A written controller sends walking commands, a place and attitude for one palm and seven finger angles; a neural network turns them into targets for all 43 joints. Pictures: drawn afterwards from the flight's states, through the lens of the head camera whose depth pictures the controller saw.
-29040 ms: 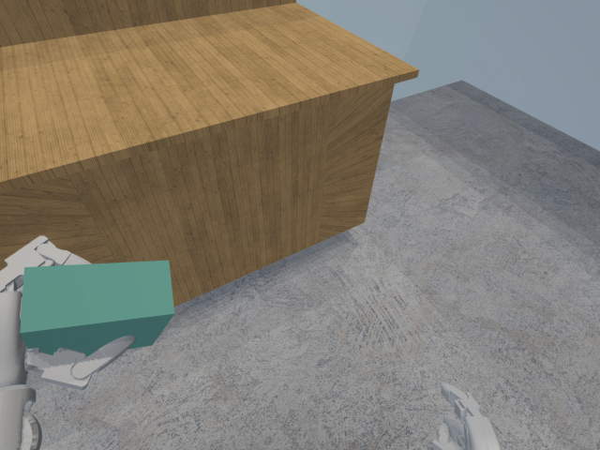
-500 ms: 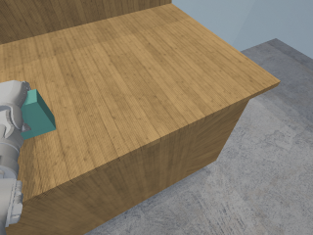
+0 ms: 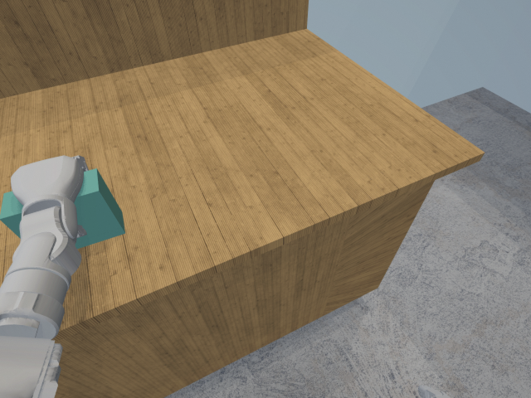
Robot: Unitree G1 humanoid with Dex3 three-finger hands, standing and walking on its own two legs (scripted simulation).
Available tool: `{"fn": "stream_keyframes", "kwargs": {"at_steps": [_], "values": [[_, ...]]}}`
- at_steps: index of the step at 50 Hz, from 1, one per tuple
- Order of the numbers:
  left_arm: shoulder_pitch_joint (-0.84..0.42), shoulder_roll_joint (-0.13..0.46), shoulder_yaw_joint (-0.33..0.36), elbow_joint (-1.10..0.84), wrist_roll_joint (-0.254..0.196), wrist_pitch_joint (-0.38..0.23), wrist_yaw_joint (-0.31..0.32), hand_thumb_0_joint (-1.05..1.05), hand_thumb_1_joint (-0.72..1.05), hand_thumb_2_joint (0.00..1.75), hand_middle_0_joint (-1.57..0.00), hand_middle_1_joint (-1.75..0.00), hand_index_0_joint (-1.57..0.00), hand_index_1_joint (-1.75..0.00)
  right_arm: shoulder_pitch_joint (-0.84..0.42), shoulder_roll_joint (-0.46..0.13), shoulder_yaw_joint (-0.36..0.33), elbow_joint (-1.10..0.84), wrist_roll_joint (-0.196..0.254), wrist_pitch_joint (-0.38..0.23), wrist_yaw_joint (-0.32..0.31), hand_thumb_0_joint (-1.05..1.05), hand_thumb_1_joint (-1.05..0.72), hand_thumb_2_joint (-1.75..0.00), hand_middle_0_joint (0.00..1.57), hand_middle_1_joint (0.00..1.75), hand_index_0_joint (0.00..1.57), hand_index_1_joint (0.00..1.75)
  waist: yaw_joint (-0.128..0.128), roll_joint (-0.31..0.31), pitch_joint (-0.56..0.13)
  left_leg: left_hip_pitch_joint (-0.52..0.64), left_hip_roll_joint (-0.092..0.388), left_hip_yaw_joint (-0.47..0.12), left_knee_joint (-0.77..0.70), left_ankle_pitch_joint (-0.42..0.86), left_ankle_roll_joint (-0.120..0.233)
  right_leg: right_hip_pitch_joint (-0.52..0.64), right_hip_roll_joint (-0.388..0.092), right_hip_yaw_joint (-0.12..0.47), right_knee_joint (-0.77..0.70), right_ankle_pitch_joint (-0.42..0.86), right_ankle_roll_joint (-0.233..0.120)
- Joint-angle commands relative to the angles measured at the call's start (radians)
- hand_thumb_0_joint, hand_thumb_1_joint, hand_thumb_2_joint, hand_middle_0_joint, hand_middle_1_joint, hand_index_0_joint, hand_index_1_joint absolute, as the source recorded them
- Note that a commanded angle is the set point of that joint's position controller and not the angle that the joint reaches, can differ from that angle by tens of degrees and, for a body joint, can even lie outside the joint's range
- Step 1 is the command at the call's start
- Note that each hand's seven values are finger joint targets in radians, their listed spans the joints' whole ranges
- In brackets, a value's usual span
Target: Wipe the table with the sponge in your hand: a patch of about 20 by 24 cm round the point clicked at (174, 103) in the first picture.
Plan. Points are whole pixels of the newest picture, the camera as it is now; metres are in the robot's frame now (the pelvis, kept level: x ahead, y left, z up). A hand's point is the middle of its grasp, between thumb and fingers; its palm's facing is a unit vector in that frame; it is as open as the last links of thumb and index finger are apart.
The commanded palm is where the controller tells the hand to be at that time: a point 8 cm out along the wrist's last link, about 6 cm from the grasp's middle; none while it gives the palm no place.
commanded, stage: wipe back along the first lane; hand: left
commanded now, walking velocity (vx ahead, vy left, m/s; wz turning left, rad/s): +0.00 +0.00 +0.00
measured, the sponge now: (74, 221) +0.36 +0.36 +0.05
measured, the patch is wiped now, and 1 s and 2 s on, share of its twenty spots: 1.00 1.00 1.00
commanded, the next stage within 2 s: lift the sponge slowly off the table in 0.82 s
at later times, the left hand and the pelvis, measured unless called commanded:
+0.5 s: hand (75, 228) +0.32 +0.32 +0.09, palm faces +0.00 +0.01 -1.00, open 9.6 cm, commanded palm +0.28 +0.31 +0.12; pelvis +0.00 -0.01 +0.00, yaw +0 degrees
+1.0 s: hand (81, 250) +0.28 +0.29 +0.10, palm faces +0.06 -0.02 -1.00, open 9.6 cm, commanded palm +0.24 +0.28 +0.13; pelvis +0.01 -0.02 +0.00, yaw +0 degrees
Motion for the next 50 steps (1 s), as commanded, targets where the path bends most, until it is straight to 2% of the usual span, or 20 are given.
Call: {"fn": "stream_keyframes", "kwargs": {"at_steps": [1,5,9,12,14,17,19,20,24,27,28,30,33,35,38,40,43,45,49,50], "values": [[-0.176,0.146,0.001,-0.136,0.004,0.027,-0.033,0.0,0.1,1.3,-1.2,-1.6,-1.2,-1.6,-0.075,-0.14,-0.04,-0.128,0.0,-0.033,-0.017,0.0,-0.9,-0.9,0.2,0.3,0.2,0.3,0.002,-0.041,-0.181,0.09,0.049,-0.063,-0.061,0.46,-0.073,0.145,0.04,-0.005,-0.011,0.213,-0.067],[-0.124,0.107,-0.018,-0.195,-0.003,0.058,-0.051,0.0,0.1,1.3,-1.2,-1.6,-1.2,-1.6,-0.104,-0.132,-0.035,-0.141,-0.003,-0.03,-0.02,0.0,-0.9,-0.9,0.2,0.3,0.2,0.3,0.013,-0.039,-0.183,0.113,0.049,-0.061,-0.063,0.486,-0.072,0.16,0.039,-0.005,-0.014,0.225,-0.068],[-0.068,0.113,-0.002,-0.291,-0.009,0.074,-0.064,0.0,0.1,1.3,-1.2,-1.6,-1.2,-1.6,-0.14,-0.127,-0.029,-0.163,-0.004,-0.026,-0.022,0.0,-0.9,-0.9,0.2,0.3,0.2,0.3,0.028,-0.037,-0.189,0.109,0.044,-0.057,-0.071,0.472,-0.069,0.197,0.037,-0.003,-0.017,0.234,-0.068],[0.007,0.118,0.026,-0.303,-0.016,0.086,-0.067,0.0,0.1,1.3,-1.2,-1.6,-1.2,-1.6,-0.149,-0.127,-0.026,-0.161,-0.008,-0.026,-0.026,0.0,-0.9,-0.9,0.2,0.3,0.2,0.3,0.036,-0.08,-0.167,0.099,0.043,-0.049,-0.076,0.47,-0.067,0.215,0.039,-0.007,-0.022,0.255,-0.068],[0.027,0.116,0.031,-0.366,-0.025,0.09,-0.068,0.0,0.1,1.3,-1.2,-1.6,-1.2,-1.6,-0.172,-0.121,-0.022,-0.175,-0.009,-0.027,-0.024,0.0,-0.9,-0.9,0.2,0.3,0.2,0.3,0.047,-0.053,-0.182,0.112,0.042,-0.05,-0.076,0.494,-0.066,0.234,0.035,-0.002,-0.022,0.27,-0.068],[0.03,0.096,0.012,-0.369,-0.03,0.109,-0.07,0.0,0.1,1.3,-1.2,-1.6,-1.2,-1.6,-0.188,-0.123,-0.017,-0.17,-0.006,-0.026,-0.031,0.0,-0.9,-0.9,0.2,0.3,0.2,0.3,0.033,-0.078,-0.124,0.098,0.04,-0.041,-0.089,0.425,-0.06,0.215,0.037,-0.006,-0.035,0.244,-0.066],[0.008,0.128,0.035,-0.406,-0.028,0.115,-0.066,0.0,0.1,1.3,-1.2,-1.6,-1.2,-1.6,-0.201,-0.123,-0.015,-0.174,-0.008,-0.032,-0.035,0.0,-0.9,-0.9,0.2,0.3,0.2,0.3,0.043,-0.054,-0.147,0.102,0.035,-0.04,-0.093,0.412,-0.058,0.233,0.035,0.0,-0.036,0.239,-0.068],[0.042,0.084,0.005,-0.374,-0.027,0.126,-0.068,0.0,0.1,1.3,-1.2,-1.6,-1.2,-1.6,-0.2,-0.117,-0.014,-0.167,-0.009,-0.032,-0.038,0.0,-0.9,-0.9,0.2,0.3,0.2,0.3,0.036,-0.072,-0.128,0.103,0.033,-0.038,-0.092,0.414,-0.058,0.228,0.036,-0.005,-0.037,0.242,-0.068],[0.091,0.073,0.007,-0.464,-0.038,0.14,-0.074,0.0,0.1,1.3,-1.2,-1.6,-1.2,-1.6,-0.222,-0.113,-0.015,-0.185,-0.007,-0.035,-0.033,0.0,-0.9,-0.9,0.2,0.3,0.2,0.3,0.053,-0.052,-0.177,0.128,0.034,-0.039,-0.088,0.443,-0.058,0.258,0.034,0.002,-0.033,0.265,-0.067],[0.128,0.048,-0.009,-0.483,-0.043,0.153,-0.081,0.0,0.1,1.3,-1.2,-1.6,-1.2,-1.6,-0.233,-0.114,-0.014,-0.182,-0.008,-0.035,-0.039,0.0,-0.9,-0.9,0.2,0.3,0.2,0.3,0.047,-0.074,-0.154,0.129,0.033,-0.034,-0.089,0.441,-0.055,0.258,0.034,-0.001,-0.037,0.286,-0.066],[0.124,0.078,0.014,-0.506,-0.048,0.155,-0.082,0.0,0.1,1.3,-1.2,-1.6,-1.2,-1.6,-0.24,-0.12,-0.013,-0.182,-0.008,-0.034,-0.038,0.0,-0.9,-0.9,0.2,0.3,0.2,0.3,0.049,-0.081,-0.157,0.128,0.036,-0.038,-0.094,0.433,-0.056,0.265,0.035,0.002,-0.037,0.278,-0.067],[0.144,0.036,-0.017,-0.485,-0.048,0.168,-0.085,0.0,0.1,1.3,-1.2,-1.6,-1.2,-1.6,-0.245,-0.108,-0.008,-0.183,-0.008,-0.035,-0.042,0.0,-0.9,-0.9,0.2,0.3,0.2,0.3,0.045,-0.091,-0.13,0.123,0.033,-0.035,-0.095,0.419,-0.051,0.259,0.035,-0.003,-0.039,0.27,-0.065],[0.163,0.09,0.029,-0.546,-0.054,0.168,-0.087,0.0,0.1,1.3,-1.2,-1.6,-1.2,-1.6,-0.265,-0.119,-0.009,-0.185,-0.011,-0.036,-0.042,0.0,-0.9,-0.9,0.2,0.3,0.2,0.3,0.058,-0.071,-0.143,0.125,0.031,-0.031,-0.099,0.409,-0.052,0.281,0.034,0.008,-0.041,0.279,-0.066],[0.226,0.021,-0.012,-0.556,-0.061,0.176,-0.088,0.0,0.1,1.3,-1.2,-1.6,-1.2,-1.6,-0.27,-0.102,-0.005,-0.194,-0.009,-0.039,-0.038,0.0,-0.9,-0.9,0.2,0.3,0.2,0.3,0.059,-0.085,-0.135,0.126,0.028,-0.029,-0.093,0.429,-0.049,0.29,0.032,0.0,-0.035,0.303,-0.064],[0.261,0.039,0.01,-0.63,-0.071,0.179,-0.09,0.0,0.1,1.3,-1.2,-1.6,-1.2,-1.6,-0.289,-0.108,-0.007,-0.201,-0.008,-0.037,-0.035,0.0,-0.9,-0.9,0.2,0.3,0.2,0.3,0.064,-0.08,-0.139,0.136,0.032,-0.032,-0.098,0.433,-0.051,0.296,0.034,0.008,-0.038,0.307,-0.064],[0.281,-0.007,-0.02,-0.633,-0.076,0.192,-0.083,0.0,0.1,1.3,-1.2,-1.6,-1.2,-1.6,-0.292,-0.097,-0.003,-0.203,-0.007,-0.04,-0.033,0.0,-0.9,-0.9,0.2,0.3,0.2,0.3,0.06,-0.092,-0.118,0.134,0.033,-0.033,-0.1,0.429,-0.05,0.287,0.035,-0.002,-0.038,0.296,-0.062],[0.306,0.037,0.023,-0.69,-0.079,0.205,-0.074,0.0,0.1,1.3,-1.2,-1.6,-1.2,-1.6,-0.311,-0.105,-0.004,-0.204,-0.009,-0.039,-0.031,0.0,-0.9,-0.9,0.2,0.3,0.2,0.3,0.073,-0.088,-0.125,0.137,0.031,-0.032,-0.102,0.431,-0.052,0.303,0.036,0.008,-0.039,0.311,-0.064],[0.344,-0.013,-0.011,-0.682,-0.081,0.226,-0.071,0.0,0.1,1.3,-1.2,-1.6,-1.2,-1.6,-0.316,-0.092,0.002,-0.203,-0.008,-0.039,-0.03,0.0,-0.9,-0.9,0.2,0.3,0.2,0.3,0.068,-0.094,-0.109,0.135,0.032,-0.029,-0.104,0.43,-0.051,0.301,0.036,-0.001,-0.038,0.304,-0.062],[0.255,0.069,0.034,-0.722,-0.058,0.25,-0.071,0.0,0.1,1.3,-1.2,-1.6,-1.2,-1.6,-0.334,-0.098,0.005,-0.2,-0.012,-0.037,-0.035,0.0,-0.9,-0.9,0.2,0.3,0.2,0.3,0.073,-0.078,-0.131,0.142,0.026,-0.025,-0.107,0.409,-0.048,0.314,0.034,0.012,-0.041,0.291,-0.063],[0.282,0.068,0.031,-0.676,-0.053,0.26,-0.075,0.0,0.1,1.3,-1.2,-1.6,-1.2,-1.6,-0.331,-0.095,0.01,-0.19,-0.013,-0.032,-0.038,0.0,-0.9,-0.9,0.2,0.3,0.2,0.3,0.068,-0.084,-0.099,0.13,0.026,-0.024,-0.115,0.402,-0.051,0.313,0.036,0.01,-0.045,0.282,-0.063]]}}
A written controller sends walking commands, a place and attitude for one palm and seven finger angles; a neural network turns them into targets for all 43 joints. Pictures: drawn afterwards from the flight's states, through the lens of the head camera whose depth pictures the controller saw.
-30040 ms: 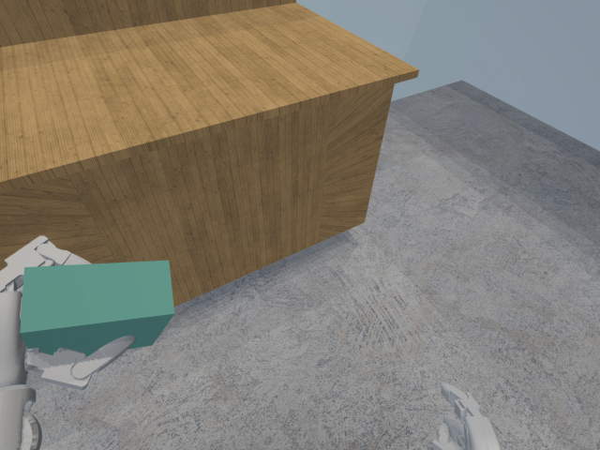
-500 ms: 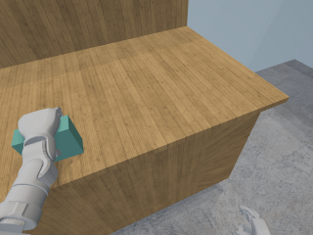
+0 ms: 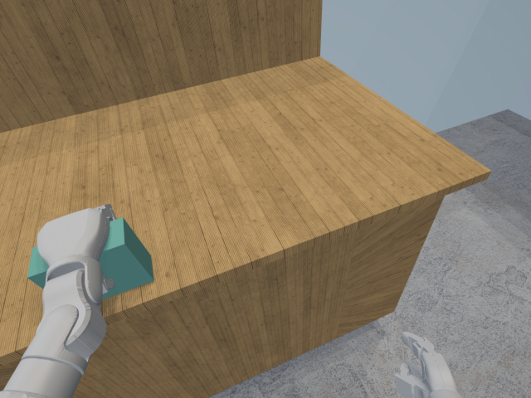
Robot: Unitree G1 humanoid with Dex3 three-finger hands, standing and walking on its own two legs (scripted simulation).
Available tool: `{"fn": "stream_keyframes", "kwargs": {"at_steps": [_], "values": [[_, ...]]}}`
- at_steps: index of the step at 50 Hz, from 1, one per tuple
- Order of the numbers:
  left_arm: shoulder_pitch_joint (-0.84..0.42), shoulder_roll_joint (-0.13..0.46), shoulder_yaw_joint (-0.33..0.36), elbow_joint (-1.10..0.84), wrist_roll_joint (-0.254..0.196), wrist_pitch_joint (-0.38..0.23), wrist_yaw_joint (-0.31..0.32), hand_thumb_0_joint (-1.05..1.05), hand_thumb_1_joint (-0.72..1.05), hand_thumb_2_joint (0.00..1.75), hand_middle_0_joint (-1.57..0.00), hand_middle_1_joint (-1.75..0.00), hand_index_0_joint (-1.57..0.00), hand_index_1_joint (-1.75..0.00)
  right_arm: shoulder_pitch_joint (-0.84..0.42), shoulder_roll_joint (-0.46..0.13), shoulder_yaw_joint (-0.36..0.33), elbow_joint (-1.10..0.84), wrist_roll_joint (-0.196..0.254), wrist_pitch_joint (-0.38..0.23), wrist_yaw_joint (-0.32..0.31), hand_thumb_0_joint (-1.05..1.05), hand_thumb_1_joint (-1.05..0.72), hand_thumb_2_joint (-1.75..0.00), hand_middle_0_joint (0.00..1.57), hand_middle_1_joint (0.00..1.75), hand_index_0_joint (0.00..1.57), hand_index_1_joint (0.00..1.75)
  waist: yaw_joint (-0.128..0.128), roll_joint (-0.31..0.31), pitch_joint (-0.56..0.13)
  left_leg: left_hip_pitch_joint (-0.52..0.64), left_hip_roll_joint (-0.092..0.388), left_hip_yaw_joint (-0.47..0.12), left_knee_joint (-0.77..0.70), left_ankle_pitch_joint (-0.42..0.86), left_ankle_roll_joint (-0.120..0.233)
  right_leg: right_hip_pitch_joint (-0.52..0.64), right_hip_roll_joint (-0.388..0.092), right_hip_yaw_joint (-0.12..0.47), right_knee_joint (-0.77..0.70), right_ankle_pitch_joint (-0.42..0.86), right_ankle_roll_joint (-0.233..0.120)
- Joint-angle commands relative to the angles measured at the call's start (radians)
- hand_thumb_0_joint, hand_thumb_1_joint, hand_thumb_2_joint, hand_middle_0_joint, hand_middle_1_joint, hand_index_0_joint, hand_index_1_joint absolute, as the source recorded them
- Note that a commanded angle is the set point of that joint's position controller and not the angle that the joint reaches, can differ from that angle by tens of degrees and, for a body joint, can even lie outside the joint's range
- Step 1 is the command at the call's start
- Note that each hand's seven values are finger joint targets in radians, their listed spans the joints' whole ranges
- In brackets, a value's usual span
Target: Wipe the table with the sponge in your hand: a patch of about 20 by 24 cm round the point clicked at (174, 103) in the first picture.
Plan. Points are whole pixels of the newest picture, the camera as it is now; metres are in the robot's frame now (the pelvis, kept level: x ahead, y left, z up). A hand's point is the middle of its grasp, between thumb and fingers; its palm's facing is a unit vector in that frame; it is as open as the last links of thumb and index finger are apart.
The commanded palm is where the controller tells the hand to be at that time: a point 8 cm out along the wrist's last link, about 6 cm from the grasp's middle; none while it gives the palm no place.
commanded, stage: lift the sponge slowly off the table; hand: left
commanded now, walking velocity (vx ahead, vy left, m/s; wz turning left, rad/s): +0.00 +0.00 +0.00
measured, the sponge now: (103, 270) +0.27 +0.32 +0.05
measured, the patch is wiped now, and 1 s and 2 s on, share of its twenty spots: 1.00 1.00 1.00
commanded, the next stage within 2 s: none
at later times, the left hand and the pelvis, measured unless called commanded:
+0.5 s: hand (89, 261) +0.26 +0.31 +0.10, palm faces +0.03 -0.06 -1.00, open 9.6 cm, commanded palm +0.23 +0.31 +0.16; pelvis -0.01 -0.01 +0.00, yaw +0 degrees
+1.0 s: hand (74, 252) +0.25 +0.32 +0.13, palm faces +0.03 -0.04 -1.00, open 9.6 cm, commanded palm +0.23 +0.32 +0.20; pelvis -0.03 -0.01 +0.00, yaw +1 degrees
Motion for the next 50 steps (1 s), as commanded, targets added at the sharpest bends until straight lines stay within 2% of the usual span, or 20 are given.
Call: {"fn": "stream_keyframes", "kwargs": {"at_steps": [1,3,5,7,8,9,12,13,16,18,22,24,25,29,36,38,40,47,48,50], "values": [[-0.186,0.15,0.074,-0.08,-0.015,0.038,-0.028,0.0,0.1,1.3,-1.2,-1.6,-1.2,-1.6,-0.183,-0.104,-0.028,-0.157,-0.002,-0.041,-0.017,0.0,-0.9,-0.9,0.2,0.3,0.2,0.3,0.005,-0.136,-0.129,-0.031,0.006,-0.014,-0.049,0.394,-0.021,0.166,0.017,0.012,-0.022,0.304,-0.038],[-0.226,0.226,0.122,-0.11,-0.003,0.035,-0.037,0.0,0.1,1.3,-1.2,-1.6,-1.2,-1.6,-0.193,-0.111,-0.028,-0.159,-0.006,-0.039,-0.021,0.0,-0.9,-0.9,0.2,0.3,0.2,0.3,0.011,-0.11,-0.148,-0.02,0.008,-0.015,-0.053,0.378,-0.02,0.173,0.017,0.025,-0.026,0.28,-0.04],[-0.237,0.187,0.082,-0.061,0.008,0.039,-0.049,0.0,0.1,1.3,-1.2,-1.6,-1.2,-1.6,-0.187,-0.098,-0.021,-0.156,-0.005,-0.037,-0.025,0.0,-0.9,-0.9,0.2,0.3,0.2,0.3,0.003,-0.108,-0.127,-0.027,0.004,-0.014,-0.055,0.376,-0.018,0.167,0.015,0.016,-0.028,0.27,-0.04],[-0.281,0.199,0.077,-0.074,0.022,0.026,-0.06,0.0,0.1,1.3,-1.2,-1.6,-1.2,-1.6,-0.186,-0.101,-0.023,-0.154,-0.005,-0.037,-0.03,0.0,-0.9,-0.9,0.2,0.3,0.2,0.3,-0.001,-0.093,-0.124,-0.019,0.006,-0.019,-0.06,0.371,-0.019,0.153,0.018,0.016,-0.035,0.252,-0.042],[-0.302,0.236,0.103,-0.116,0.027,0.016,-0.061,0.0,0.1,1.3,-1.2,-1.6,-1.2,-1.6,-0.193,-0.104,-0.022,-0.163,-0.006,-0.038,-0.028,0.0,-0.9,-0.9,0.2,0.3,0.2,0.3,0.005,-0.056,-0.153,-0.003,0.008,-0.021,-0.061,0.376,-0.019,0.163,0.018,0.025,-0.035,0.248,-0.046],[-0.306,0.214,0.087,-0.131,0.03,0.009,-0.062,0.0,0.1,1.3,-1.2,-1.6,-1.2,-1.6,-0.193,-0.092,-0.019,-0.173,-0.008,-0.044,-0.028,0.0,-0.9,-0.9,0.2,0.3,0.2,0.3,0.012,-0.038,-0.18,0.002,0.004,-0.021,-0.054,0.399,-0.016,0.178,0.015,0.019,-0.026,0.261,-0.047],[-0.273,0.224,0.11,-0.142,0.022,-0.016,-0.061,0.0,0.1,1.3,-1.2,-1.6,-1.2,-1.6,-0.183,-0.094,-0.025,-0.169,-0.01,-0.045,-0.028,0.0,-0.9,-0.9,0.2,0.3,0.2,0.3,0.012,-0.066,-0.178,0.008,0.005,-0.024,-0.053,0.426,-0.018,0.187,0.021,0.019,-0.028,0.297,-0.047],[-0.28,0.251,0.133,-0.182,0.019,-0.026,-0.058,0.0,0.1,1.3,-1.2,-1.6,-1.2,-1.6,-0.191,-0.096,-0.022,-0.178,-0.011,-0.048,-0.026,0.0,-0.9,-0.9,0.2,0.3,0.2,0.3,0.018,-0.034,-0.195,0.017,0.007,-0.027,-0.055,0.43,-0.019,0.197,0.022,0.027,-0.028,0.295,-0.05],[-0.279,0.214,0.114,-0.158,0.007,-0.035,-0.047,0.0,0.1,1.3,-1.2,-1.6,-1.2,-1.6,-0.186,-0.091,-0.022,-0.172,-0.01,-0.054,-0.027,0.0,-0.9,-0.9,0.2,0.3,0.2,0.3,0.011,-0.071,-0.157,0.0,0.005,-0.027,-0.059,0.418,-0.019,0.183,0.021,0.018,-0.036,0.291,-0.046],[-0.299,0.294,0.177,-0.176,0.012,-0.035,-0.036,0.0,0.1,1.3,-1.2,-1.6,-1.2,-1.6,-0.192,-0.1,-0.023,-0.169,-0.014,-0.057,-0.027,0.0,-0.9,-0.9,0.2,0.3,0.2,0.3,0.023,-0.057,-0.169,0.004,0.003,-0.026,-0.061,0.414,-0.02,0.2,0.021,0.031,-0.038,0.292,-0.049],[-0.334,0.257,0.136,-0.16,0.024,-0.024,-0.032,0.0,0.1,1.3,-1.2,-1.6,-1.2,-1.6,-0.199,-0.093,-0.023,-0.159,-0.008,-0.059,-0.03,0.0,-0.9,-0.9,0.2,0.3,0.2,0.3,0.012,-0.051,-0.149,-0.002,0.001,-0.024,-0.071,0.4,-0.022,0.183,0.021,0.021,-0.046,0.264,-0.046],[-0.423,0.302,0.154,-0.19,0.038,-0.028,-0.029,0.0,0.1,1.3,-1.2,-1.6,-1.2,-1.6,-0.205,-0.094,-0.02,-0.159,-0.011,-0.071,-0.034,0.0,-0.9,-0.9,0.2,0.3,0.2,0.3,0.01,-0.034,-0.185,0.014,0.0,-0.026,-0.069,0.381,-0.018,0.187,0.019,0.028,-0.047,0.236,-0.048],[-0.4,0.274,0.134,-0.156,0.036,-0.025,-0.03,0.0,0.1,1.3,-1.2,-1.6,-1.2,-1.6,-0.205,-0.088,-0.019,-0.155,-0.011,-0.071,-0.037,0.0,-0.9,-0.9,0.2,0.3,0.2,0.3,0.009,-0.026,-0.167,0.01,-0.004,-0.025,-0.072,0.379,-0.019,0.186,0.019,0.025,-0.051,0.233,-0.049],[-0.457,0.311,0.151,-0.189,0.04,-0.043,-0.037,0.0,0.1,1.3,-1.2,-1.6,-1.2,-1.6,-0.21,-0.085,-0.017,-0.159,-0.013,-0.082,-0.045,0.0,-0.9,-0.9,0.2,0.3,0.2,0.3,0.014,-0.023,-0.207,0.023,-0.006,-0.027,-0.07,0.37,-0.016,0.206,0.016,0.03,-0.05,0.226,-0.048],[-0.452,0.319,0.158,-0.097,0.027,-0.045,-0.055,0.0,0.1,1.3,-1.2,-1.6,-1.2,-1.6,-0.207,-0.09,-0.015,-0.142,-0.011,-0.073,-0.044,0.0,-0.9,-0.9,0.2,0.3,0.2,0.3,0.012,-0.042,-0.154,0.001,-0.004,-0.023,-0.092,0.327,-0.022,0.201,0.012,0.031,-0.074,0.2,-0.046],[-0.452,0.378,0.201,-0.116,0.025,-0.045,-0.062,0.0,0.1,1.3,-1.2,-1.6,-1.2,-1.6,-0.213,-0.099,-0.016,-0.15,-0.011,-0.07,-0.04,0.0,-0.9,-0.9,0.2,0.3,0.2,0.3,0.023,-0.031,-0.179,0.005,-0.004,-0.024,-0.093,0.328,-0.023,0.227,0.01,0.043,-0.071,0.206,-0.048],[-0.454,0.317,0.15,-0.1,0.02,-0.042,-0.074,0.0,0.1,1.3,-1.2,-1.6,-1.2,-1.6,-0.218,-0.087,-0.014,-0.157,-0.008,-0.071,-0.04,0.0,-0.9,-0.9,0.2,0.3,0.2,0.3,0.012,-0.055,-0.163,0.0,-0.006,-0.02,-0.089,0.32,-0.019,0.216,0.007,0.035,-0.072,0.202,-0.043],[-0.523,0.34,0.142,-0.13,0.024,-0.061,-0.101,0.0,0.1,1.3,-1.2,-1.6,-1.2,-1.6,-0.215,-0.094,-0.014,-0.163,-0.006,-0.074,-0.045,0.0,-0.9,-0.9,0.2,0.3,0.2,0.3,0.001,-0.018,-0.149,0.014,-0.004,-0.027,-0.099,0.303,-0.018,0.195,0.008,0.034,-0.086,0.175,-0.046],[-0.56,0.37,0.16,-0.156,0.027,-0.068,-0.1,0.0,0.1,1.3,-1.2,-1.6,-1.2,-1.6,-0.214,-0.098,-0.013,-0.167,-0.006,-0.078,-0.045,0.0,-0.9,-0.9,0.2,0.3,0.2,0.3,0.002,-0.007,-0.171,0.024,-0.002,-0.031,-0.1,0.298,-0.019,0.205,0.008,0.043,-0.086,0.169,-0.049],[-0.55,0.36,0.156,-0.084,0.03,-0.067,-0.1,0.0,0.1,1.3,-1.2,-1.6,-1.2,-1.6,-0.207,-0.092,-0.011,-0.153,-0.008,-0.078,-0.048,0.0,-0.9,-0.9,0.2,0.3,0.2,0.3,-0.003,-0.038,-0.141,0.002,-0.004,-0.025,-0.101,0.273,-0.018,0.192,0.004,0.038,-0.091,0.14,-0.045]]}}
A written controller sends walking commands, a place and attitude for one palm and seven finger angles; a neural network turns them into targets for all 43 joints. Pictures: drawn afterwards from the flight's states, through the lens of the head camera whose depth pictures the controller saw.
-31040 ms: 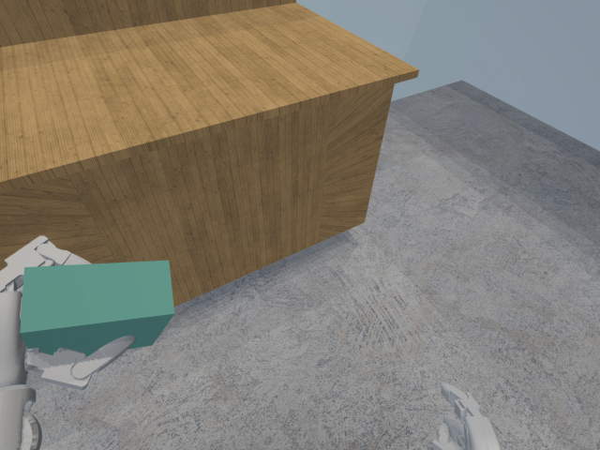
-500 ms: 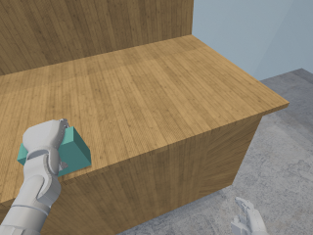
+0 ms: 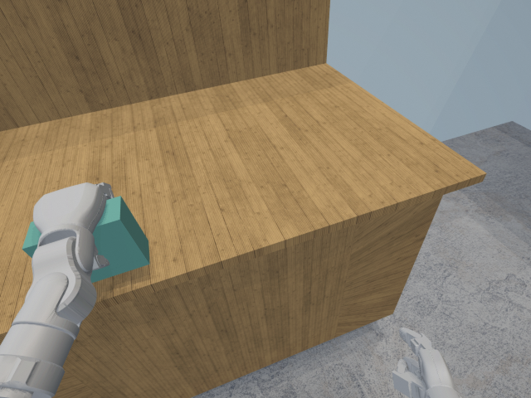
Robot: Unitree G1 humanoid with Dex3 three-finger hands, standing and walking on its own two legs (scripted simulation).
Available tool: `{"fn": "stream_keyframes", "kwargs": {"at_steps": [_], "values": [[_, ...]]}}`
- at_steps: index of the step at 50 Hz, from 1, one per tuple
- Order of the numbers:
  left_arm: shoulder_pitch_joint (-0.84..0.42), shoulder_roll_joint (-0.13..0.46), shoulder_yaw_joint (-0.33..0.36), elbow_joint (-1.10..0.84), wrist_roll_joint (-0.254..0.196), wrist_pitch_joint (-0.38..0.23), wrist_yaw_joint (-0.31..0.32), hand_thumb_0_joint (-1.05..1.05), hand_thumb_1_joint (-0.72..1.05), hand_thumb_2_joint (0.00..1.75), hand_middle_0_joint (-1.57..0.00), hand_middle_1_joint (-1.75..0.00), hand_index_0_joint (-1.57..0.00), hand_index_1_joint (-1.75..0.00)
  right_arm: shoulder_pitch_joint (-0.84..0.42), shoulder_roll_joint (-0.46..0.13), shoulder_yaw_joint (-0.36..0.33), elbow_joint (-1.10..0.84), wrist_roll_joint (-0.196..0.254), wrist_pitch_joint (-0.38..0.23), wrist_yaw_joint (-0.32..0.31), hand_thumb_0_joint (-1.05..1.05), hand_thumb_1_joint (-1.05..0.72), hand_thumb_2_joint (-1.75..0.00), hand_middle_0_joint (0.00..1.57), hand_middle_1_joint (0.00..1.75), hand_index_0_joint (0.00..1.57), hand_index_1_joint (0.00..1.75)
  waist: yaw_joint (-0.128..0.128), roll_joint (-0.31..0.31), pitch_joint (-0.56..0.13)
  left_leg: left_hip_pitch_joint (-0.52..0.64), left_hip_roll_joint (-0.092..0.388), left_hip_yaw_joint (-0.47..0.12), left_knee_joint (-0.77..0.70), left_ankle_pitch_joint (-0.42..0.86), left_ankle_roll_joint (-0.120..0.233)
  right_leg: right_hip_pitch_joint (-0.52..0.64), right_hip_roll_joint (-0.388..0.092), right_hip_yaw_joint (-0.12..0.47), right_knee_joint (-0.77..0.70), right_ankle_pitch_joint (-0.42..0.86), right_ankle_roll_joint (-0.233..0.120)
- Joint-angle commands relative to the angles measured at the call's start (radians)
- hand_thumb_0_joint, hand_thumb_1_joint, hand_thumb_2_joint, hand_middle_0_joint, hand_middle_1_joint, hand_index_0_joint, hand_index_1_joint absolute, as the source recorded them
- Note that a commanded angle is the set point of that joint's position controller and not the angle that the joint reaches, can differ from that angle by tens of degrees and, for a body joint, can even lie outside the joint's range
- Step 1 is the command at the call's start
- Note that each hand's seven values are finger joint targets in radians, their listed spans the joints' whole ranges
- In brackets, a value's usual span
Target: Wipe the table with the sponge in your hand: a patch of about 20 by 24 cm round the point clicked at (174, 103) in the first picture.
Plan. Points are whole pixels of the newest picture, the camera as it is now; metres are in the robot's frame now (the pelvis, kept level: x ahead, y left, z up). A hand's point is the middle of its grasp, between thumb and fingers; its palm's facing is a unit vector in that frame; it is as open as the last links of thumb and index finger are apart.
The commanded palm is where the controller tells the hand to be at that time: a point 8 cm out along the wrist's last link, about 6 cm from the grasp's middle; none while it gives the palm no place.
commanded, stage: lift the sponge slowly off the table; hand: left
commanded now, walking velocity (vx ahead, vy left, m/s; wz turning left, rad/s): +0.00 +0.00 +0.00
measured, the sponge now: (99, 251) +0.28 +0.33 +0.08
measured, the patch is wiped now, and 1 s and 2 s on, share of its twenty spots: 1.00 1.00 1.00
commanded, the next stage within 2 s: bring the sponge back beside the body in 1.02 s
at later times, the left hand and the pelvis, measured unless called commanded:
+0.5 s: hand (85, 210) +0.30 +0.33 +0.15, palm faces +0.04 -0.02 -1.00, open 9.6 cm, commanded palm +0.28 +0.32 +0.23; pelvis +0.00 +0.00 +0.00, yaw +0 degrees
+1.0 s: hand (75, 195) +0.30 +0.33 +0.19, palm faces +0.09 -0.02 -1.00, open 9.6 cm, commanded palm +0.27 +0.32 +0.26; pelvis +0.00 +0.01 +0.00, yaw +0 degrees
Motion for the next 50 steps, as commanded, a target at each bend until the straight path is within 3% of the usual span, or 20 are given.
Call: {"fn": "stream_keyframes", "kwargs": {"at_steps": [1,3,6,8,9,12,14,15,17,18,20,23,25,28,32,38,44,45,48,50], "values": [[-0.43,0.301,0.147,-0.146,0.044,-0.021,0.043,0.0,0.1,1.3,-1.2,-1.6,-1.2,-1.6,-0.194,-0.1,-0.034,-0.159,-0.001,-0.053,-0.017,0.0,-0.9,-0.9,0.2,0.3,0.2,0.3,-0.011,-0.045,-0.168,-0.062,-0.006,-0.011,-0.063,0.199,-0.004,0.129,-0.001,0.058,-0.052,0.078,-0.027],[-0.466,0.35,0.177,-0.153,0.051,-0.029,0.044,0.0,0.1,1.3,-1.2,-1.6,-1.2,-1.6,-0.199,-0.107,-0.035,-0.16,0.0,-0.053,-0.016,0.0,-0.9,-0.9,0.2,0.3,0.2,0.3,-0.003,-0.018,-0.187,-0.054,-0.008,-0.011,-0.069,0.183,-0.005,0.136,0.001,0.067,-0.057,0.051,-0.029],[-0.493,0.307,0.14,-0.13,0.044,-0.035,0.047,0.0,0.1,1.3,-1.2,-1.6,-1.2,-1.6,-0.197,-0.097,-0.034,-0.16,0.001,-0.061,-0.017,0.0,-0.9,-0.9,0.2,0.3,0.2,0.3,-0.004,0.0,-0.2,-0.056,-0.01,-0.012,-0.069,0.193,-0.006,0.145,-0.005,0.064,-0.053,0.065,-0.03],[-0.493,0.349,0.175,-0.151,0.043,-0.036,0.045,0.0,0.1,1.3,-1.2,-1.6,-1.2,-1.6,-0.198,-0.103,-0.038,-0.166,-0.002,-0.063,-0.015,0.0,-0.9,-0.9,0.2,0.3,0.2,0.3,0.008,0.006,-0.239,-0.04,-0.011,-0.013,-0.06,0.218,-0.006,0.171,-0.005,0.076,-0.046,0.098,-0.033],[-0.509,0.329,0.155,-0.142,0.045,-0.035,0.041,0.0,0.1,1.3,-1.2,-1.6,-1.2,-1.6,-0.197,-0.098,-0.035,-0.167,-0.002,-0.066,-0.014,0.0,-0.9,-0.9,0.2,0.3,0.2,0.3,0.003,-0.011,-0.249,-0.049,-0.011,-0.01,-0.051,0.228,-0.006,0.175,-0.011,0.072,-0.037,0.114,-0.031],[-0.475,0.313,0.143,-0.118,0.036,-0.022,0.028,0.0,0.1,1.3,-1.2,-1.6,-1.2,-1.6,-0.201,-0.102,-0.037,-0.168,0.002,-0.056,-0.009,0.0,-0.9,-0.9,0.2,0.3,0.2,0.3,0.003,-0.024,-0.217,-0.06,-0.009,-0.009,-0.061,0.208,-0.008,0.164,-0.01,0.07,-0.044,0.107,-0.028],[-0.467,0.342,0.171,-0.12,0.035,-0.013,0.021,0.0,0.1,1.3,-1.2,-1.6,-1.2,-1.6,-0.205,-0.103,-0.036,-0.173,0.001,-0.057,-0.005,0.0,-0.9,-0.9,0.2,0.3,0.2,0.3,0.013,-0.024,-0.23,-0.067,-0.006,-0.008,-0.055,0.216,-0.008,0.18,-0.015,0.075,-0.033,0.112,-0.029],[-0.448,0.315,0.15,-0.095,0.029,-0.005,0.015,0.0,0.1,1.3,-1.2,-1.6,-1.2,-1.6,-0.204,-0.101,-0.035,-0.17,0.002,-0.052,-0.005,0.0,-0.9,-0.9,0.2,0.3,0.2,0.3,0.006,-0.043,-0.203,-0.072,-0.005,-0.007,-0.058,0.209,-0.007,0.169,-0.015,0.071,-0.037,0.109,-0.028],[-0.465,0.34,0.158,-0.078,0.031,0.005,0.001,0.0,0.1,1.3,-1.2,-1.6,-1.2,-1.6,-0.204,-0.111,-0.035,-0.166,0.005,-0.045,-0.005,0.0,-0.9,-0.9,0.2,0.3,0.2,0.3,0.001,-0.067,-0.176,-0.082,-0.002,-0.007,-0.064,0.184,-0.007,0.148,-0.013,0.067,-0.046,0.088,-0.022],[-0.493,0.365,0.172,-0.109,0.031,0.004,-0.003,0.0,0.1,1.3,-1.2,-1.6,-1.2,-1.6,-0.21,-0.114,-0.035,-0.173,0.005,-0.046,-0.005,0.0,-0.9,-0.9,0.2,0.3,0.2,0.3,0.002,-0.054,-0.196,-0.067,-0.002,-0.008,-0.066,0.18,-0.005,0.155,-0.013,0.076,-0.048,0.075,-0.024],[-0.53,0.329,0.136,-0.12,0.034,0.002,-0.01,0.0,0.1,1.3,-1.2,-1.6,-1.2,-1.6,-0.211,-0.103,-0.032,-0.179,0.005,-0.053,-0.007,0.0,-0.9,-0.9,0.2,0.3,0.2,0.3,-0.003,-0.026,-0.206,-0.062,-0.005,-0.01,-0.058,0.202,-0.002,0.153,-0.015,0.068,-0.039,0.093,-0.027],[-0.57,0.367,0.154,-0.176,0.04,-0.01,-0.018,0.0,0.1,1.3,-1.2,-1.6,-1.2,-1.6,-0.209,-0.108,-0.033,-0.187,0.007,-0.055,-0.008,0.0,-0.9,-0.9,0.2,0.3,0.2,0.3,-0.004,-0.008,-0.238,-0.037,-0.005,-0.015,-0.058,0.212,0.0,0.158,-0.01,0.073,-0.04,0.098,-0.028],[-0.581,0.319,0.116,-0.165,0.042,-0.013,-0.015,0.0,0.1,1.3,-1.2,-1.6,-1.2,-1.6,-0.203,-0.095,-0.031,-0.185,0.006,-0.062,-0.008,0.0,-0.9,-0.9,0.2,0.3,0.2,0.3,-0.007,0.008,-0.232,-0.035,-0.004,-0.02,-0.054,0.237,-0.002,0.15,-0.01,0.064,-0.035,0.112,-0.034],[-0.588,0.355,0.148,-0.206,0.042,-0.012,-0.013,0.0,0.1,1.3,-1.2,-1.6,-1.2,-1.6,-0.206,-0.104,-0.035,-0.188,0.005,-0.06,-0.006,0.0,-0.9,-0.9,0.2,0.3,0.2,0.3,0.004,0.011,-0.258,-0.017,-0.001,-0.023,-0.053,0.259,-0.005,0.164,-0.01,0.072,-0.033,0.135,-0.038],[-0.552,0.35,0.155,-0.151,0.034,0.024,-0.014,0.0,0.1,1.3,-1.2,-1.6,-1.2,-1.6,-0.218,-0.103,-0.031,-0.175,0.008,-0.044,0.002,0.0,-0.9,-0.9,0.2,0.3,0.2,0.3,0.01,-0.033,-0.222,-0.049,0.001,-0.018,-0.058,0.255,-0.011,0.163,-0.012,0.07,-0.035,0.146,-0.034],[-0.528,0.378,0.173,-0.205,0.025,0.08,-0.043,0.0,0.1,1.3,-1.2,-1.6,-1.2,-1.6,-0.25,-0.106,-0.028,-0.196,0.008,-0.029,0.017,0.0,-0.9,-0.9,0.2,0.3,0.2,0.3,0.028,-0.027,-0.265,-0.045,0.003,-0.012,-0.05,0.299,-0.011,0.204,-0.017,0.08,-0.015,0.202,-0.034],[-0.58,0.34,0.11,-0.26,0.033,0.101,-0.091,0.0,0.1,1.3,-1.2,-1.6,-1.2,-1.6,-0.259,-0.091,-0.017,-0.216,0.013,-0.029,0.014,0.0,-0.9,-0.9,0.2,0.3,0.2,0.3,0.007,-0.015,-0.245,-0.032,0.006,-0.018,-0.049,0.28,-0.003,0.16,-0.014,0.064,-0.019,0.156,-0.032],[-0.587,0.327,0.096,-0.225,0.036,0.101,-0.095,0.0,0.1,1.3,-1.2,-1.6,-1.2,-1.6,-0.25,-0.093,-0.018,-0.201,0.014,-0.028,0.01,0.0,-0.9,-0.9,0.2,0.3,0.2,0.3,-0.01,-0.022,-0.209,-0.033,0.009,-0.02,-0.053,0.274,-0.003,0.135,-0.008,0.058,-0.029,0.147,-0.033],[-0.614,0.361,0.112,-0.272,0.044,0.089,-0.104,0.0,0.1,1.3,-1.2,-1.6,-1.2,-1.6,-0.246,-0.1,-0.019,-0.21,0.014,-0.031,0.007,0.0,-0.9,-0.9,0.2,0.3,0.2,0.3,-0.002,-0.011,-0.245,-0.01,0.011,-0.029,-0.058,0.276,-0.003,0.143,-0.007,0.06,-0.029,0.137,-0.036],[-0.608,0.313,0.076,-0.201,0.048,0.09,-0.106,0.0,0.1,1.3,-1.2,-1.6,-1.2,-1.6,-0.232,-0.088,-0.015,-0.196,0.013,-0.031,0.005,0.0,-0.9,-0.9,0.2,0.3,0.2,0.3,-0.011,-0.026,-0.21,-0.027,0.012,-0.028,-0.06,0.256,-0.005,0.12,-0.008,0.051,-0.035,0.108,-0.036]]}}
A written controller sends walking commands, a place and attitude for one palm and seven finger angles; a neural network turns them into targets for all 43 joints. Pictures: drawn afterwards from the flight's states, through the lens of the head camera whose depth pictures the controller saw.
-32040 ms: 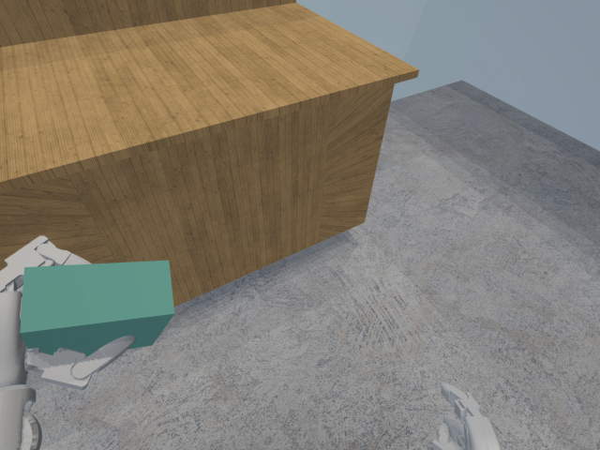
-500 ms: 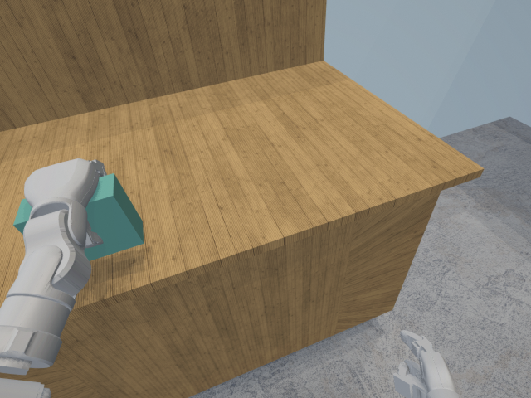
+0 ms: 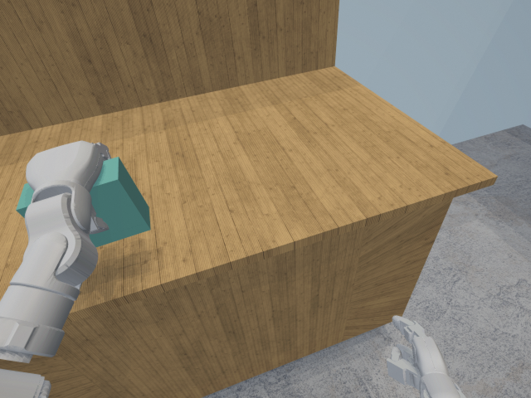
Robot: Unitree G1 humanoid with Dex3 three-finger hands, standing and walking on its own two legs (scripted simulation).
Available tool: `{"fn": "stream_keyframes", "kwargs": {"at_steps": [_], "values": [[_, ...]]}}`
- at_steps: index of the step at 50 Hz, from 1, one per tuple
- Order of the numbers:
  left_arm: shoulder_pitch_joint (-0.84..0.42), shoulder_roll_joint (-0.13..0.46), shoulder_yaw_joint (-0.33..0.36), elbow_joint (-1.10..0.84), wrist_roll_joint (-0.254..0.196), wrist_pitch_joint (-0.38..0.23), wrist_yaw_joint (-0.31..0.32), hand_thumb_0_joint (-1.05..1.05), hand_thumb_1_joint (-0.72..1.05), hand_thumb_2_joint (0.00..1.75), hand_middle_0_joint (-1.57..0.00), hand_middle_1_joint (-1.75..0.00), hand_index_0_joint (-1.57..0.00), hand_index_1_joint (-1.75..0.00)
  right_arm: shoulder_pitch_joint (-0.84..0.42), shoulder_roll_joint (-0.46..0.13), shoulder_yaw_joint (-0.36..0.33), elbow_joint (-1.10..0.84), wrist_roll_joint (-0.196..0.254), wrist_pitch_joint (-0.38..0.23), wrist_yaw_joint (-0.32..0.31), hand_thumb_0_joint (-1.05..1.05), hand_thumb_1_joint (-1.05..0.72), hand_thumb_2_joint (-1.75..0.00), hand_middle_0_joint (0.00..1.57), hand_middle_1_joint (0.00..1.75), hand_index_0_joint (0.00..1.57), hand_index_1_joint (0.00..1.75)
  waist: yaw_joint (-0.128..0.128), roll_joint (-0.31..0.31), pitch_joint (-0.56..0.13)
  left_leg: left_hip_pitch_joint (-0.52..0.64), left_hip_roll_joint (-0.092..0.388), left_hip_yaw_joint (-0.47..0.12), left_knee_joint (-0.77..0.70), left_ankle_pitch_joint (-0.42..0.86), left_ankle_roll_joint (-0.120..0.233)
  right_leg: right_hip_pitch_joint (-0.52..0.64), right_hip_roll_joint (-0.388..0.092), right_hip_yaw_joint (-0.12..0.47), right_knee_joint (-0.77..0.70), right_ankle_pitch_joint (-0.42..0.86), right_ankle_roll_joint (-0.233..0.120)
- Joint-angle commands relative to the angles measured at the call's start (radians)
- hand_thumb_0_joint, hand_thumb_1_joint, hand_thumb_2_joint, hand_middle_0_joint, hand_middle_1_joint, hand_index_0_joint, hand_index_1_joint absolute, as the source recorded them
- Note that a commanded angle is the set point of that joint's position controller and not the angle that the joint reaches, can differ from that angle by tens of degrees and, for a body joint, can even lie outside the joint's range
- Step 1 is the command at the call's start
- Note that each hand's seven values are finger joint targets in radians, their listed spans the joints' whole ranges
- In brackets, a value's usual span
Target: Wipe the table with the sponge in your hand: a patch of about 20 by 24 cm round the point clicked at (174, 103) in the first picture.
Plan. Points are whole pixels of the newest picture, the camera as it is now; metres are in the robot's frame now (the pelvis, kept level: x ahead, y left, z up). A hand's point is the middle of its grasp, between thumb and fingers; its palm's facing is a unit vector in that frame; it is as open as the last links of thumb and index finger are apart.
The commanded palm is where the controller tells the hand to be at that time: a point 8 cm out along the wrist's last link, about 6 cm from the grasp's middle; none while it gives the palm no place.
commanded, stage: lift the sponge slowly off the table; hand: left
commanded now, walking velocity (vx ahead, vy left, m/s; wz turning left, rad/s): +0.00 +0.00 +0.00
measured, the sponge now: (97, 216) +0.30 +0.32 +0.14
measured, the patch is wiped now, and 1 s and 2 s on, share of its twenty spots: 1.00 1.00 1.00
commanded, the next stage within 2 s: bring the sponge back beside the body in 0.02 s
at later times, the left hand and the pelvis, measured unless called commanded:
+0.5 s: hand (90, 216) +0.27 +0.30 +0.18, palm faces +0.15 -0.07 -0.99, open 9.6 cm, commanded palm +0.23 +0.30 +0.25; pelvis +0.00 +0.00 +0.00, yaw -1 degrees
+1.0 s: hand (86, 247) +0.23 +0.28 +0.17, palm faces +0.18 -0.10 -0.98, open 9.6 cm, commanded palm +0.18 +0.28 +0.24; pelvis -0.02 -0.02 +0.00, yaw -1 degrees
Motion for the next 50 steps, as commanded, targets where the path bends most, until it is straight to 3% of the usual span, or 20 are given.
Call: {"fn": "stream_keyframes", "kwargs": {"at_steps": [1,3,6,8,11,13,16,19,21,23,29,31,33,34,35,38,43,46,48,50], "values": [[-0.452,0.255,0.111,-0.14,0.055,-0.021,0.037,0.0,0.1,1.3,-1.2,-1.6,-1.2,-1.6,-0.2,-0.091,-0.033,-0.166,0.0,-0.052,-0.014,0.0,-0.9,-0.9,0.2,0.3,0.2,0.3,-0.026,-0.045,-0.187,-0.036,0.025,-0.033,-0.068,0.24,-0.02,0.11,0.005,0.046,-0.044,0.098,-0.047],[-0.473,0.309,0.159,-0.172,0.058,-0.033,0.043,0.0,0.1,1.3,-1.2,-1.6,-1.2,-1.6,-0.204,-0.095,-0.037,-0.173,-0.004,-0.055,-0.013,0.0,-0.9,-0.9,0.2,0.3,0.2,0.3,-0.01,-0.024,-0.231,-0.023,0.026,-0.033,-0.062,0.232,-0.019,0.135,0.001,0.068,-0.038,0.096,-0.054],[-0.46,0.278,0.144,-0.147,0.055,-0.04,0.051,0.0,0.1,1.3,-1.2,-1.6,-1.2,-1.6,-0.195,-0.088,-0.035,-0.168,-0.006,-0.055,-0.008,0.0,-0.9,-0.9,0.2,0.3,0.2,0.3,-0.007,-0.023,-0.243,-0.032,0.024,-0.03,-0.058,0.276,-0.024,0.153,0.0,0.058,-0.031,0.137,-0.054],[-0.401,0.338,0.213,-0.197,0.049,-0.046,0.062,0.0,0.1,1.3,-1.2,-1.6,-1.2,-1.6,-0.206,-0.093,-0.038,-0.181,-0.011,-0.052,-0.002,0.0,-0.9,-0.9,0.2,0.3,0.2,0.3,0.02,-0.004,-0.287,-0.031,0.022,-0.03,-0.049,0.293,-0.024,0.194,-0.002,0.077,-0.013,0.163,-0.057],[-0.316,0.25,0.164,-0.199,0.028,-0.031,0.063,0.0,0.1,1.3,-1.2,-1.6,-1.2,-1.6,-0.217,-0.081,-0.034,-0.186,-0.006,-0.042,0.008,0.0,-0.9,-0.9,0.2,0.3,0.2,0.3,0.013,-0.038,-0.239,-0.049,0.026,-0.025,-0.053,0.294,-0.025,0.177,-0.002,0.063,-0.016,0.168,-0.049],[-0.269,0.319,0.235,-0.253,0.02,-0.023,0.072,0.0,0.1,1.3,-1.2,-1.6,-1.2,-1.6,-0.23,-0.092,-0.04,-0.193,-0.009,-0.04,0.013,0.0,-0.9,-0.9,0.2,0.3,0.2,0.3,0.031,-0.03,-0.267,-0.049,0.027,-0.024,-0.046,0.304,-0.024,0.204,-0.003,0.079,-0.004,0.188,-0.052],[-0.209,0.245,0.187,-0.327,0.005,0.0,0.075,0.0,0.1,1.3,-1.2,-1.6,-1.2,-1.6,-0.253,-0.079,-0.036,-0.204,-0.002,-0.036,0.02,0.0,-0.9,-0.9,0.2,0.3,0.2,0.3,0.023,-0.022,-0.235,-0.046,0.028,-0.023,-0.049,0.31,-0.023,0.184,0.002,0.07,-0.005,0.187,-0.049],[-0.211,0.269,0.211,-0.423,0.006,0.014,0.086,0.0,0.1,1.3,-1.2,-1.6,-1.2,-1.6,-0.272,-0.074,-0.032,-0.216,-0.003,-0.046,0.02,0.0,-0.9,-0.9,0.2,0.3,0.2,0.3,0.031,-0.022,-0.263,-0.038,0.026,-0.028,-0.039,0.327,-0.018,0.194,0.004,0.073,0.012,0.192,-0.05],[-0.193,0.244,0.189,-0.399,0.007,0.028,0.091,0.0,0.1,1.3,-1.2,-1.6,-1.2,-1.6,-0.27,-0.079,-0.033,-0.199,0.001,-0.041,0.014,0.0,-0.9,-0.9,0.2,0.3,0.2,0.3,0.015,-0.039,-0.208,-0.043,0.028,-0.03,-0.054,0.289,-0.019,0.158,0.011,0.068,-0.009,0.151,-0.048],[-0.232,0.281,0.209,-0.417,0.01,0.032,0.098,0.0,0.1,1.3,-1.2,-1.6,-1.2,-1.6,-0.279,-0.083,-0.031,-0.201,0.0,-0.049,0.005,0.0,-0.9,-0.9,0.2,0.3,0.2,0.3,0.015,-0.032,-0.2,-0.037,0.029,-0.031,-0.053,0.24,-0.016,0.145,0.01,0.088,-0.016,0.106,-0.051],[-0.2,0.244,0.186,-0.425,0.015,0.046,0.097,0.0,0.1,1.3,-1.2,-1.6,-1.2,-1.6,-0.295,-0.068,-0.022,-0.197,-0.004,-0.054,0.001,0.0,-0.9,-0.9,0.2,0.3,0.2,0.3,0.024,-0.025,-0.209,-0.048,0.023,-0.026,-0.041,0.224,-0.018,0.157,0.002,0.094,-0.008,0.092,-0.052],[-0.136,0.223,0.169,-0.398,0.004,0.051,0.087,0.0,0.1,1.3,-1.2,-1.6,-1.2,-1.6,-0.285,-0.073,-0.024,-0.184,-0.001,-0.038,0.0,0.0,-0.9,-0.9,0.2,0.3,0.2,0.3,0.01,-0.039,-0.165,-0.054,0.027,-0.03,-0.06,0.201,-0.02,0.139,0.008,0.085,-0.028,0.079,-0.046],[-0.124,0.257,0.201,-0.472,0.0,0.051,0.085,0.0,0.1,1.3,-1.2,-1.6,-1.2,-1.6,-0.303,-0.073,-0.024,-0.207,0.0,-0.042,-0.001,0.0,-0.9,-0.9,0.2,0.3,0.2,0.3,0.019,-0.002,-0.205,-0.041,0.027,-0.028,-0.047,0.203,-0.017,0.158,0.009,0.108,-0.016,0.092,-0.05],[-0.121,0.221,0.173,-0.475,0.005,0.052,0.081,0.0,0.1,1.3,-1.2,-1.6,-1.2,-1.6,-0.304,-0.062,-0.018,-0.212,-0.004,-0.048,0.001,0.0,-0.9,-0.9,0.2,0.3,0.2,0.3,0.024,-0.019,-0.22,-0.051,0.023,-0.025,-0.037,0.223,-0.017,0.171,0.002,0.094,-0.003,0.105,-0.048],[-0.066,0.208,0.173,-0.446,-0.006,0.056,0.081,0.0,0.1,1.3,-1.2,-1.6,-1.2,-1.6,-0.291,-0.06,-0.019,-0.198,-0.003,-0.04,0.001,0.0,-0.9,-0.9,0.2,0.3,0.2,0.3,0.012,-0.018,-0.179,-0.051,0.027,-0.025,-0.051,0.213,-0.016,0.15,0.009,0.084,-0.018,0.092,-0.045],[-0.048,0.258,0.219,-0.52,-0.005,0.054,0.086,0.0,0.1,1.3,-1.2,-1.6,-1.2,-1.6,-0.309,-0.068,-0.02,-0.215,-0.005,-0.038,-0.001,0.0,-0.9,-0.9,0.2,0.3,0.2,0.3,0.023,-0.012,-0.184,-0.049,0.031,-0.028,-0.046,0.186,-0.017,0.153,0.01,0.109,-0.019,0.078,-0.047],[-0.053,0.257,0.221,-0.556,-0.003,0.05,0.106,0.0,0.1,1.3,-1.2,-1.6,-1.2,-1.6,-0.321,-0.064,-0.016,-0.218,-0.005,-0.039,-0.005,0.0,-0.9,-0.9,0.2,0.3,0.2,0.3,0.02,-0.002,-0.142,-0.053,0.032,-0.031,-0.055,0.14,-0.017,0.126,0.016,0.112,-0.033,0.01,-0.045],[-0.021,0.211,0.192,-0.533,-0.007,0.048,0.118,0.0,0.1,1.3,-1.2,-1.6,-1.2,-1.6,-0.313,-0.058,-0.015,-0.204,-0.007,-0.041,-0.004,0.0,-0.9,-0.9,0.2,0.3,0.2,0.3,0.018,0.005,-0.117,-0.063,0.029,-0.032,-0.064,0.13,-0.02,0.122,0.016,0.104,-0.04,-0.009,-0.045],[-0.018,0.251,0.233,-0.605,-0.009,0.042,0.131,0.0,0.1,1.3,-1.2,-1.6,-1.2,-1.6,-0.33,-0.059,-0.019,-0.222,-0.007,-0.052,-0.005,0.0,-0.9,-0.9,0.2,0.3,0.2,0.3,0.033,0.03,-0.169,-0.051,0.027,-0.031,-0.052,0.134,-0.018,0.156,0.015,0.129,-0.026,0.002,-0.05],[0.048,0.189,0.199,-0.572,-0.022,0.047,0.134,0.0,0.1,1.3,-1.2,-1.6,-1.2,-1.6,-0.318,-0.045,-0.018,-0.209,-0.007,-0.055,-0.002,0.0,-0.9,-0.9,0.2,0.3,0.2,0.3,0.023,-0.002,-0.144,-0.056,0.024,-0.025,-0.052,0.14,-0.017,0.144,0.015,0.113,-0.032,-0.008,-0.043]]}}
